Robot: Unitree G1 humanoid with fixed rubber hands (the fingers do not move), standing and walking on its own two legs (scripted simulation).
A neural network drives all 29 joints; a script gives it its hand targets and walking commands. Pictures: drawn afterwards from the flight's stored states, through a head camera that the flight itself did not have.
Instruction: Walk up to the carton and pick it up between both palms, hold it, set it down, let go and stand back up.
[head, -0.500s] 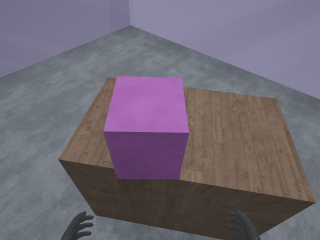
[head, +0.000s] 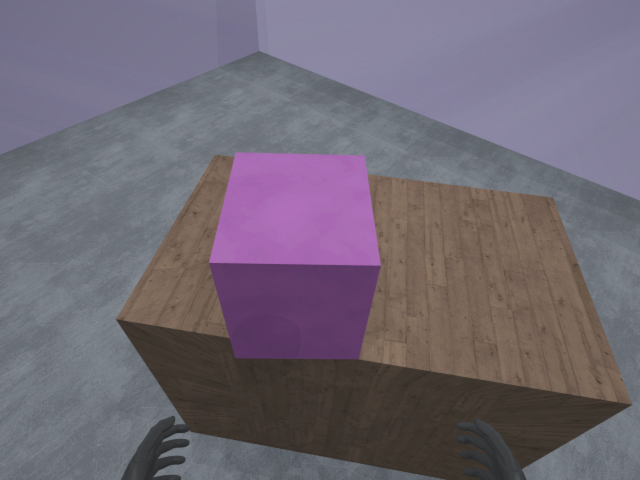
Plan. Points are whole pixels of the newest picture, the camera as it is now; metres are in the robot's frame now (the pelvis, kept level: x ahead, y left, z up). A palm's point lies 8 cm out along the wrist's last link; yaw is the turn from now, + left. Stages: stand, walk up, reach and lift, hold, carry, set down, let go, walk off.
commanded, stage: stand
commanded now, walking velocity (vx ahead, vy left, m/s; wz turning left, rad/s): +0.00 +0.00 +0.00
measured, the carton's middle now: (298, 258) +0.47 +0.04 -0.02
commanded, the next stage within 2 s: none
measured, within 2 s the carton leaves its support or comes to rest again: neither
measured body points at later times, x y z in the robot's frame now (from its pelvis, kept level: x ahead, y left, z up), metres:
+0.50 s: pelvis +0.00 +0.01 +0.00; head -0.01 +0.02 +0.45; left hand +0.09 +0.25 -0.12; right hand +0.05 -0.24 -0.13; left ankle -0.03 +0.12 -0.75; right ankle +0.00 -0.13 -0.75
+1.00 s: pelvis -0.01 +0.02 +0.00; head -0.02 +0.01 +0.45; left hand +0.00 +0.26 -0.15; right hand -0.01 -0.23 -0.15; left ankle -0.03 +0.12 -0.75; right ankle +0.00 -0.13 -0.75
